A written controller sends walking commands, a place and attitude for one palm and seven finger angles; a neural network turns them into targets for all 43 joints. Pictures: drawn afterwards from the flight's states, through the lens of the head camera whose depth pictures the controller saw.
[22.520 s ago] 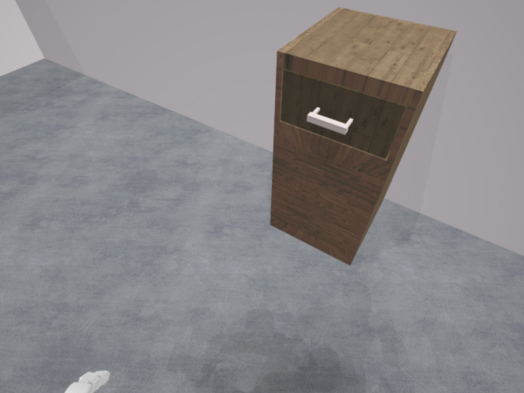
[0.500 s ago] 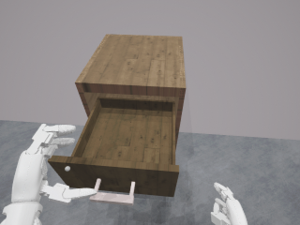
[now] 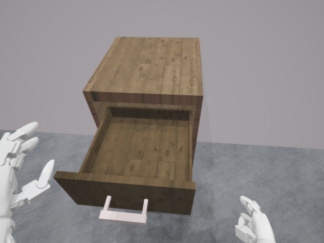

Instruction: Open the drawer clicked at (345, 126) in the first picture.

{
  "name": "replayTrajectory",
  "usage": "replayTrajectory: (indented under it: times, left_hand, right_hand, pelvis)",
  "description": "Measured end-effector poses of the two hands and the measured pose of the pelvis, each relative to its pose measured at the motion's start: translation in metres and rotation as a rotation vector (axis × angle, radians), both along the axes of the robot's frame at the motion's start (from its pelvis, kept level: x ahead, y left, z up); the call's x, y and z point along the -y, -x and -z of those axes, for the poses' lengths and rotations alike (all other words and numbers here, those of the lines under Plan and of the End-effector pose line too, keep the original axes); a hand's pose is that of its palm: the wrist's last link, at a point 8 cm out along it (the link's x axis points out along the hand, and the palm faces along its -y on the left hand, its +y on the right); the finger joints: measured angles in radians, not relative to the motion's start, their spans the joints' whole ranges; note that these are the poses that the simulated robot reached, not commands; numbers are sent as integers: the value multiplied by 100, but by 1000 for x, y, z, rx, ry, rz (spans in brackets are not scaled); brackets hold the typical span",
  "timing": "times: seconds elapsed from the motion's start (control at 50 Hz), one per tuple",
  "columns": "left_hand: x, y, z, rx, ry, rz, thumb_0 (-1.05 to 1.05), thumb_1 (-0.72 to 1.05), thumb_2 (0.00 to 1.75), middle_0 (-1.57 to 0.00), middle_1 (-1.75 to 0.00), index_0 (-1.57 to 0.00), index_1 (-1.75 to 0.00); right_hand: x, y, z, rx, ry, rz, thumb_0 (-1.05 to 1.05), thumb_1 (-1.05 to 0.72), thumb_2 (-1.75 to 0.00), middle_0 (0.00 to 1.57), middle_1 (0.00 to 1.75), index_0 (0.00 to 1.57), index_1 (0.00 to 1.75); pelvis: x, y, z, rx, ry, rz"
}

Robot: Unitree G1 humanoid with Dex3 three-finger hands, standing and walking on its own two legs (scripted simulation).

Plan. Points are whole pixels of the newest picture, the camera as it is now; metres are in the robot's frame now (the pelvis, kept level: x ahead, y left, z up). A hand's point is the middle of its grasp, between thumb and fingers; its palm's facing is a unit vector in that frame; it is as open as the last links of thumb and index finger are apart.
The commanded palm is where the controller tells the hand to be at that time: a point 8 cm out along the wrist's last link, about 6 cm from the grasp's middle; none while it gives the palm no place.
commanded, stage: draw the hand back to the body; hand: left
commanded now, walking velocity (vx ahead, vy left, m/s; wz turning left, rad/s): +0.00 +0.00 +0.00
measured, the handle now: (125, 209) +0.22 +0.14 -0.07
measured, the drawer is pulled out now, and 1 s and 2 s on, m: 0.30 0.30 0.30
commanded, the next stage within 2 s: step back with the hand held close in 0.22 s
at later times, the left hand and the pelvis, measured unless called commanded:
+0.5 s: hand (40, 174) +0.19 +0.24 +0.17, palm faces +0.37 -0.80 -0.48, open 7.4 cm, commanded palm +0.12 +0.28 +0.18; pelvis -0.01 +0.00 +0.00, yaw +0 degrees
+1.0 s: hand (24, 210) +0.13 +0.24 +0.16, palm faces +0.33 -0.80 -0.50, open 7.4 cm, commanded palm +0.07 +0.28 +0.18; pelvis -0.06 +0.00 -0.01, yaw -1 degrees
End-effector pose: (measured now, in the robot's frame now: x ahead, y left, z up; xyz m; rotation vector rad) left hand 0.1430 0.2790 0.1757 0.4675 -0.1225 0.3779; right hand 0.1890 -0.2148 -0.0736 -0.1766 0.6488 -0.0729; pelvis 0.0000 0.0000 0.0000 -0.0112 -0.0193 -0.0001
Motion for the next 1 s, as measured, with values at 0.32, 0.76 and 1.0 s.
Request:
replayTrajectory:
  times: [0.32, 0.76, 1.0]
  left_hand:
    - [9, 4, 3, -11, 13, 6, 1, 87, 89, -21, -32, -22, -31]
    - [1, 10, 3, -62, -109, 142, 1, 89, 90, -21, -31, -22, -30]
    - [-1, 50, -2, 26, -109, 77, 1, 89, 90, -21, -30, -22, -30]
  right_hand:
    - [1, 6, 4, -15, -10, -9, 1, -90, -90, 20, 30, 20, 30]
    - [28, 49, 3, -127, 81, 115, 1, -90, -90, 20, 30, 20, 30]
    - [1, 65, 5, -51, 33, 39, 1, -90, -90, 20, 30, 20, 30]
  pelvis:
    - [4, 2, 0, 4, -2, -5]
    - [-6, 29, 5, -80, 3, -4]
    - [-4, 62, 12, -60, -13, 11]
